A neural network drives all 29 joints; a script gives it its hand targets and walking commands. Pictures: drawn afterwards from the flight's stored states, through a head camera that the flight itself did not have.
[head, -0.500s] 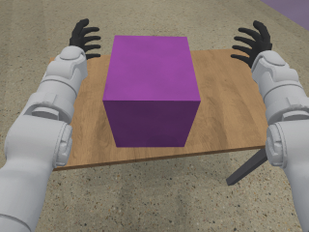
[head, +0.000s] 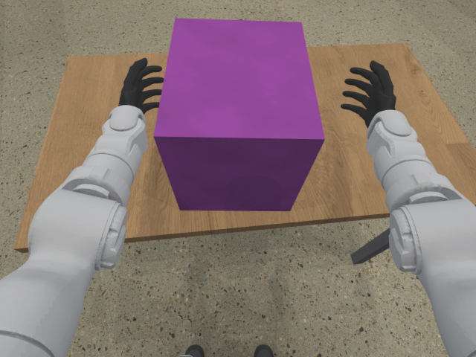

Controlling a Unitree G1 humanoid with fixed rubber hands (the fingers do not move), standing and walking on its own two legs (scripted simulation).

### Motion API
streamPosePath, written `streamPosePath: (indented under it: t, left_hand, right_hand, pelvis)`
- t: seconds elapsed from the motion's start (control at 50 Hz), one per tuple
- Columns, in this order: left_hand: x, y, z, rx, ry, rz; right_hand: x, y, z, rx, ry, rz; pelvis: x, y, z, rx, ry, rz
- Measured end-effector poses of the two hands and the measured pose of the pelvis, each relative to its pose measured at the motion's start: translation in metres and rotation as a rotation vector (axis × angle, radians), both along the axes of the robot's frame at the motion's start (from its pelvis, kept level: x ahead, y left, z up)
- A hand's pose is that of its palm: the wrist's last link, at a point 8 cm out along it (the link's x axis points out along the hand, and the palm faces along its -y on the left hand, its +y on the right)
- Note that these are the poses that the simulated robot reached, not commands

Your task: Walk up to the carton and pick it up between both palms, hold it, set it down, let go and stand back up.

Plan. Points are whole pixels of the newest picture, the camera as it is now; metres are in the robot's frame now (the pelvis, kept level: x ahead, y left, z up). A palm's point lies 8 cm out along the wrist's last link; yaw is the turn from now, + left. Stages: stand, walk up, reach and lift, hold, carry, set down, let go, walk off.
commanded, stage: reach and lift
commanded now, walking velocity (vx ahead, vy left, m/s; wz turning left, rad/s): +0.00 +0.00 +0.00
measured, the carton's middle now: (236, 122) +0.51 +0.03 +0.04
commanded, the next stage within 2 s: none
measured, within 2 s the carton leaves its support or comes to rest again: neither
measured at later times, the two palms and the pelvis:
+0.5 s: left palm (145, 118) +0.47 +0.18 +0.08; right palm (365, 120) +0.48 -0.19 +0.09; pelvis -0.01 +0.00 -0.01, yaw +1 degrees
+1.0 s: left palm (161, 113) +0.48 +0.16 +0.08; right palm (346, 124) +0.48 -0.16 +0.08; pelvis +0.00 +0.00 +0.00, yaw +0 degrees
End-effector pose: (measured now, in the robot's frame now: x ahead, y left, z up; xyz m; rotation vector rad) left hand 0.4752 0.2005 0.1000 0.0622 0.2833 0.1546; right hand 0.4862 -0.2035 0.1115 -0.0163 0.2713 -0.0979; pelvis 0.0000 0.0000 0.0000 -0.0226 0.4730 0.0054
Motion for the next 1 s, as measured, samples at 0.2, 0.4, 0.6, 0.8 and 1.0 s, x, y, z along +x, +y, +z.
streamPosePath:
  t: [0.2,0.4,0.6,0.8,1.0]
  left_hand:
    - [-0.004,-0.008,-0.010,0.006,0.003,-0.008]
    - [-0.009,-0.015,-0.018,-0.014,-0.003,0.005]
    - [-0.001,-0.020,-0.020,-0.023,-0.030,-0.007]
    - [0.002,-0.029,-0.020,-0.030,-0.041,-0.020]
    - [0.006,-0.041,-0.016,-0.035,-0.030,-0.025]
  right_hand:
    - [-0.005,-0.010,-0.014,-0.008,-0.005,-0.012]
    - [-0.007,-0.003,-0.015,0.001,-0.033,0.003]
    - [0.000,0.036,-0.025,0.013,-0.027,0.052]
    - [-0.001,0.055,-0.031,0.016,-0.018,0.030]
    - [-0.004,0.044,-0.030,0.013,-0.015,0.003]
  pelvis:
    - [-0.008,-0.003,-0.005,0.006,0.035,-0.004]
    - [-0.012,-0.004,-0.008,0.021,0.051,-0.005]
    - [-0.012,-0.003,-0.009,0.017,0.057,0.005]
    - [-0.004,0.001,-0.002,0.006,0.019,0.010]
    - [0.004,0.004,0.005,0.006,-0.027,-0.004]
